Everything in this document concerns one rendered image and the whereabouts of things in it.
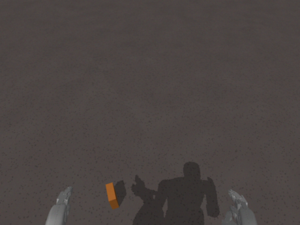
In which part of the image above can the carton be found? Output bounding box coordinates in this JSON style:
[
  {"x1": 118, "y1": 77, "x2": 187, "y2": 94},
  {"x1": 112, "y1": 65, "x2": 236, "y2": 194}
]
[{"x1": 106, "y1": 183, "x2": 119, "y2": 209}]

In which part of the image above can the right robot hand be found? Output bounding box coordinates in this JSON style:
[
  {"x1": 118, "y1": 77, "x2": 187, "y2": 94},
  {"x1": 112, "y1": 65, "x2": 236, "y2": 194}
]
[{"x1": 222, "y1": 189, "x2": 257, "y2": 225}]

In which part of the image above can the left robot hand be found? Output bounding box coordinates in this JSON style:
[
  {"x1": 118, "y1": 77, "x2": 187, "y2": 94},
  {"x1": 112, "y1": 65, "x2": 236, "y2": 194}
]
[{"x1": 45, "y1": 186, "x2": 73, "y2": 225}]

